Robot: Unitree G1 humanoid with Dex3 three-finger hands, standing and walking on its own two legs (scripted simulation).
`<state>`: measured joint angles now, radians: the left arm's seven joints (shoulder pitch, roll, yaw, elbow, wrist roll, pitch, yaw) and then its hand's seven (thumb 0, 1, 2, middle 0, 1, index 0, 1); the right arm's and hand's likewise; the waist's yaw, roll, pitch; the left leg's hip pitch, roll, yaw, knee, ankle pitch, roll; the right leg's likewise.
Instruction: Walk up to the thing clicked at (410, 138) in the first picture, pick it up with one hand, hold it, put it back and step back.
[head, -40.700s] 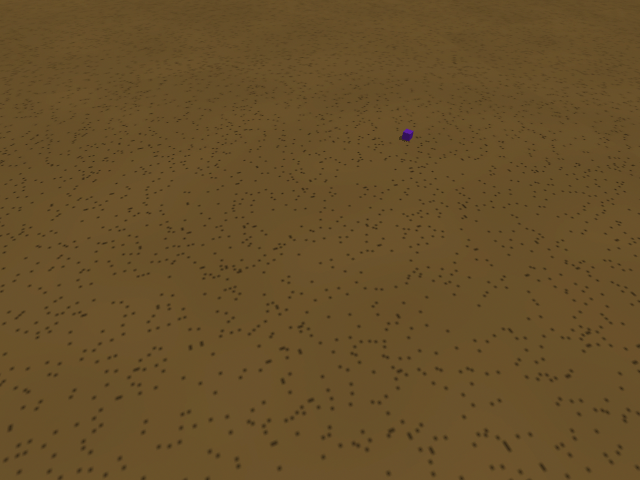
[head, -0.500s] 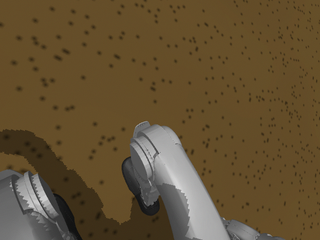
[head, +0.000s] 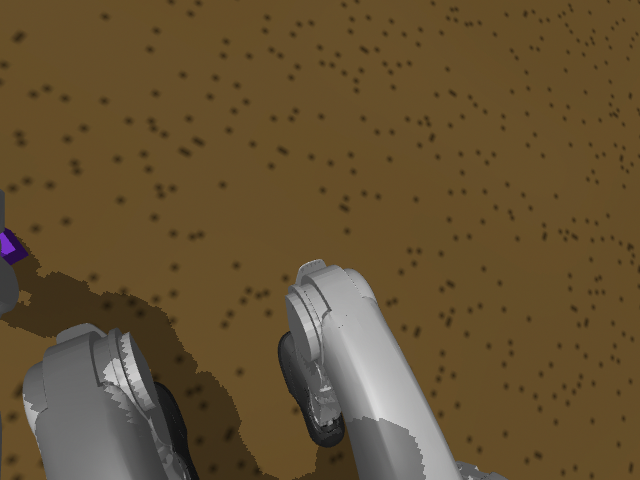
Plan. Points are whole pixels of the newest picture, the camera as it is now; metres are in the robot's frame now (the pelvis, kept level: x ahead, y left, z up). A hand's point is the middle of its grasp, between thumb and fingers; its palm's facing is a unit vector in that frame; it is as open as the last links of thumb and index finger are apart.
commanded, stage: lift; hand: left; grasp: from above
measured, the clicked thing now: out of the picture +0.45 +0.33 -0.32
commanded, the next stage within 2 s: go down in 1.56 s
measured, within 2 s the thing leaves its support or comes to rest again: neither
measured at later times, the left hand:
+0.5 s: hand out of the picture +0.40 +0.32 -0.04, palm faces +0.06 -0.48 -0.87, open 5.8 cm
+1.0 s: hand out of the picture +0.35 +0.29 +0.17, palm faces -0.04 -0.44 -0.90, open 8.1 cm
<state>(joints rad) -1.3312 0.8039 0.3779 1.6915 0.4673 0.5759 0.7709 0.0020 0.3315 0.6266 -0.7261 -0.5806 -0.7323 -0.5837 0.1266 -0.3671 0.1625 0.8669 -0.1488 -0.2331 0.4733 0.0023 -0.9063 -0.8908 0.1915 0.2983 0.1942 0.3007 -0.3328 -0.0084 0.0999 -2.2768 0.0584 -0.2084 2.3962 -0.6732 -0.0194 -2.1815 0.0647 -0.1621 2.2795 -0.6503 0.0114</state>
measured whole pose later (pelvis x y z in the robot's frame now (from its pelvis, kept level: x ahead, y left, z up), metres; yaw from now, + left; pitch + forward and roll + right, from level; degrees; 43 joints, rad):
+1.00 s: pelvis +0.02 -0.02 +0.24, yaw +9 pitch +26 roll -1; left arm -0.85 0.31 0.16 1.25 0.46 0.83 0.56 0.00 0.21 0.81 -0.58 -0.90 -0.61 -0.88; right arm 0.18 -0.32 -0.01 0.88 0.02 -0.18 0.11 0.01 -0.91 -0.90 0.20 0.30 0.20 0.30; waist -0.11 0.04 -0.25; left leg -1.45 0.08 -0.04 1.57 -0.57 -0.05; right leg -1.44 0.06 -0.03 1.57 -0.58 -0.04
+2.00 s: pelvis +0.07 +0.00 +0.37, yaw +9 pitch +15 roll -1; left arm -0.83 0.20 0.18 1.29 0.34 0.90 0.75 0.00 0.02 0.66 -0.39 -0.82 -0.42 -0.80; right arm 0.16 -0.29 -0.04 0.88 -0.06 -0.14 0.19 0.01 -0.88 -0.88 0.20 0.30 0.20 0.30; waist -0.07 0.02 -0.14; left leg -0.84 0.07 0.01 0.99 -0.42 -0.03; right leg -0.82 0.05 0.01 0.98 -0.43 -0.02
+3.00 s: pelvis +0.03 +0.00 +0.25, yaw +7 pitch +31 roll -3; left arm -1.12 0.45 0.33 1.54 0.42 0.69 0.72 0.00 -0.39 0.90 -0.17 -0.99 -0.18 -1.00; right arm 0.16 -0.28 -0.02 0.90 -0.08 -0.12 0.21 0.01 -0.91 -0.90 0.20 0.30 0.20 0.30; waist -0.16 0.05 -0.18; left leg -1.51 0.08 -0.05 1.53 -0.57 -0.02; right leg -1.47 0.06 -0.04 1.49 -0.56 -0.01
